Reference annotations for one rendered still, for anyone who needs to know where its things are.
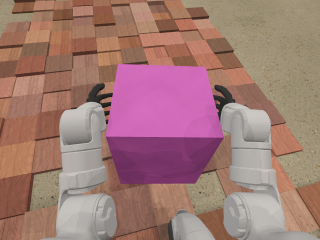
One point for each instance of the left robot hand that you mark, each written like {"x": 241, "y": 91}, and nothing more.
{"x": 93, "y": 97}

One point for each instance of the robot right upper arm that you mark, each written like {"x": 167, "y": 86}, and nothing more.
{"x": 257, "y": 216}

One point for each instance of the left robot forearm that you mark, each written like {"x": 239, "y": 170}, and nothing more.
{"x": 80, "y": 144}

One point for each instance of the right robot shin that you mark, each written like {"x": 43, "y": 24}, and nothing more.
{"x": 179, "y": 212}

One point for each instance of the robot right thigh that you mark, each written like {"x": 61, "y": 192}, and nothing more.
{"x": 187, "y": 226}

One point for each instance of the carton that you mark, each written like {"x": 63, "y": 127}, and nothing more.
{"x": 163, "y": 125}

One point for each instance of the right robot hand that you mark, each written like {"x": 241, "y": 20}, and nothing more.
{"x": 223, "y": 101}

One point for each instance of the right robot forearm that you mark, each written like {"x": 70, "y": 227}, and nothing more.
{"x": 250, "y": 131}

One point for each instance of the robot left upper arm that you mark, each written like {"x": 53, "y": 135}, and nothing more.
{"x": 86, "y": 217}

